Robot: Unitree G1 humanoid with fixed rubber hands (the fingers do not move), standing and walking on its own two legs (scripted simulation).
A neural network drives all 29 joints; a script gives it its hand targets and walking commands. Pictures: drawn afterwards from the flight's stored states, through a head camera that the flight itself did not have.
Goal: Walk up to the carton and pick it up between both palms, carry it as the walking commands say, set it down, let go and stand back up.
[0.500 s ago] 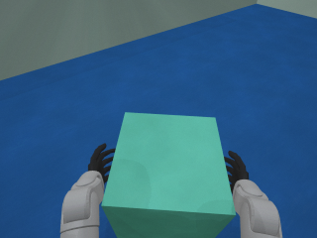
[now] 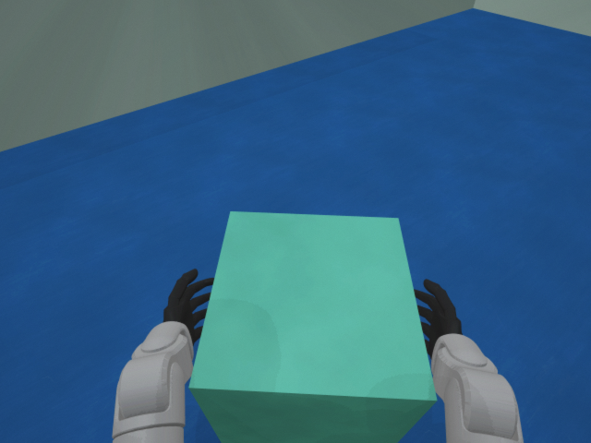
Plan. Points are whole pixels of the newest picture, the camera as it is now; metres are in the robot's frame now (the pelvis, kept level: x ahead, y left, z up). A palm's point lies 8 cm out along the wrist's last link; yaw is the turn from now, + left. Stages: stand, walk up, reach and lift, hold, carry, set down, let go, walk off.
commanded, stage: carry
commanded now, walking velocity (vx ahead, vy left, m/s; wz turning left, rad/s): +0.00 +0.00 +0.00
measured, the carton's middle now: (308, 340) +0.30 +0.00 -0.04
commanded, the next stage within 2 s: none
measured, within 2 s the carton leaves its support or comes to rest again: neither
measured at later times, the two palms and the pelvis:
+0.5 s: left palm (170, 323) +0.28 +0.19 +0.04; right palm (422, 330) +0.27 -0.15 +0.04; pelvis +0.01 +0.02 +0.00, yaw +0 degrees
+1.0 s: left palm (171, 323) +0.28 +0.19 +0.03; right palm (419, 329) +0.28 -0.14 +0.03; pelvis +0.01 +0.02 +0.00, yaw -1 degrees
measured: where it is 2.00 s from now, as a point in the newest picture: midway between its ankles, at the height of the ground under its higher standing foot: outside the picture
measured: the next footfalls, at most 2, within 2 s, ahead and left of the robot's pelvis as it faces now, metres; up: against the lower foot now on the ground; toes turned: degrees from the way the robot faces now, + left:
none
